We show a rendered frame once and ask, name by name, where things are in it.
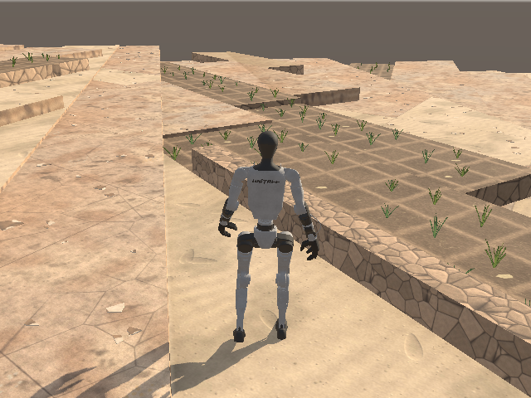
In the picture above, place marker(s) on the robot left upper arm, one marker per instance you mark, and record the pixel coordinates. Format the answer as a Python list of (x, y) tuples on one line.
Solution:
[(235, 188)]

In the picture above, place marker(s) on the left robot hand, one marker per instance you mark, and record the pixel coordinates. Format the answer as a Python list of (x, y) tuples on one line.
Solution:
[(230, 225)]

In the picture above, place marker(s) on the left robot forearm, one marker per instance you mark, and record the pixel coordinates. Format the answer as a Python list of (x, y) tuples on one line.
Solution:
[(226, 215)]

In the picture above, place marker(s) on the robot torso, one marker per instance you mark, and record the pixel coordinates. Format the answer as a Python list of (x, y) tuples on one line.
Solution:
[(265, 199)]

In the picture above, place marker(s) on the right robot forearm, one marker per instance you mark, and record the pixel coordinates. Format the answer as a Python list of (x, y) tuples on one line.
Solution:
[(308, 224)]

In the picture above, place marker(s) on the robot right upper arm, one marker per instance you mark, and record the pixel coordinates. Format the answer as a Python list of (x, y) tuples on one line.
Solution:
[(293, 176)]

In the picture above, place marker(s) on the right robot hand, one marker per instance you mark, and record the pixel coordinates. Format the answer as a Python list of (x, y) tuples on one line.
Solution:
[(314, 247)]

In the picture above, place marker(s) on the left robot foot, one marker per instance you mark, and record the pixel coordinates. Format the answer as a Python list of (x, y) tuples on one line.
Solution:
[(239, 335)]

